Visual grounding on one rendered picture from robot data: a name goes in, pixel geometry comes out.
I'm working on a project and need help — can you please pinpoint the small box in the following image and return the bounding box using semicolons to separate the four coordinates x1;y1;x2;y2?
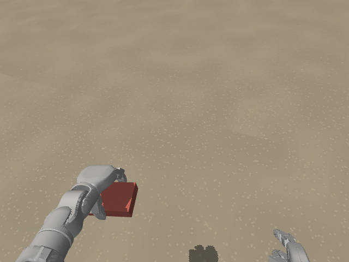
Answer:
89;182;138;217

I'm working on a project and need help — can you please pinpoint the right robot hand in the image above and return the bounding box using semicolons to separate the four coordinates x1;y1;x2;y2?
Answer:
268;229;310;262

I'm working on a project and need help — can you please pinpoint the left robot hand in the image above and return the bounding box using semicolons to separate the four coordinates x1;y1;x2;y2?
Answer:
77;165;127;220

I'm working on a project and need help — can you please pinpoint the left robot arm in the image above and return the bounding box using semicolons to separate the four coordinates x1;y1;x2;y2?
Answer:
15;182;99;262

